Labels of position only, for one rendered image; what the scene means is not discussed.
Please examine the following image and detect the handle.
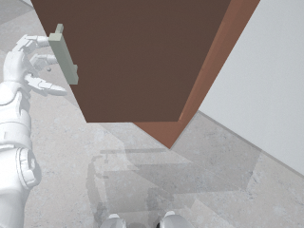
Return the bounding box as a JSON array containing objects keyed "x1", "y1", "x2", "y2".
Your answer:
[{"x1": 47, "y1": 24, "x2": 79, "y2": 85}]

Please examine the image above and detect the robot shin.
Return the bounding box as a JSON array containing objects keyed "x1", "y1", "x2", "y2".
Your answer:
[
  {"x1": 109, "y1": 214, "x2": 119, "y2": 219},
  {"x1": 164, "y1": 211, "x2": 175, "y2": 218}
]

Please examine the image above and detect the robot right shin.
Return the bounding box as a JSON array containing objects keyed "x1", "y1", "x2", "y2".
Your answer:
[{"x1": 164, "y1": 211, "x2": 175, "y2": 218}]

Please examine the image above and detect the cupboard door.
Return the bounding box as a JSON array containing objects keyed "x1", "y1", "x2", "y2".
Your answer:
[{"x1": 30, "y1": 0, "x2": 231, "y2": 124}]

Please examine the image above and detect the left robot upper arm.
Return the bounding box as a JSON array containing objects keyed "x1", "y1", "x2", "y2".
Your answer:
[{"x1": 0, "y1": 147, "x2": 42, "y2": 228}]

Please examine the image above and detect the robot left forearm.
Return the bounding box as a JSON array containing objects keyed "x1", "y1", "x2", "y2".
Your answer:
[{"x1": 0, "y1": 81, "x2": 33, "y2": 152}]

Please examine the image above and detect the left robot hand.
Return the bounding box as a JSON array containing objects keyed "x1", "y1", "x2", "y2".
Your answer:
[{"x1": 3, "y1": 34, "x2": 67, "y2": 97}]

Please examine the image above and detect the robot left shin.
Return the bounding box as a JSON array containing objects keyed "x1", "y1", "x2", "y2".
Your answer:
[{"x1": 109, "y1": 214, "x2": 119, "y2": 219}]

